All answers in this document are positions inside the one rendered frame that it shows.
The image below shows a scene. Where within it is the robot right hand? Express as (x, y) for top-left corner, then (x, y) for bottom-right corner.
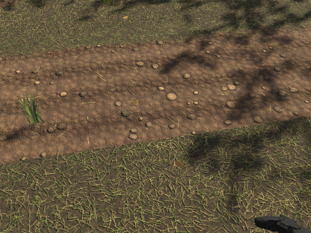
(254, 215), (311, 233)

